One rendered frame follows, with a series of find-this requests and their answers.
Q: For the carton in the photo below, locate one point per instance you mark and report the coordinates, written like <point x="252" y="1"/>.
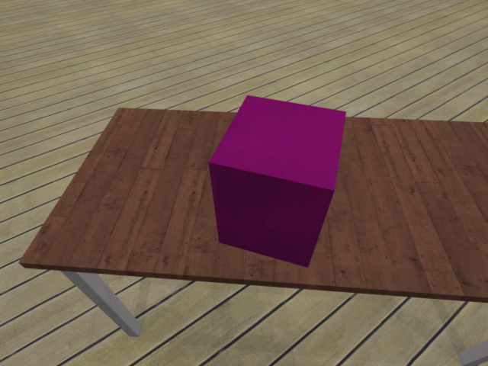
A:
<point x="273" y="176"/>

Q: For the table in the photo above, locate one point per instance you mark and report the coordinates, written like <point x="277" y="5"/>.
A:
<point x="408" y="217"/>

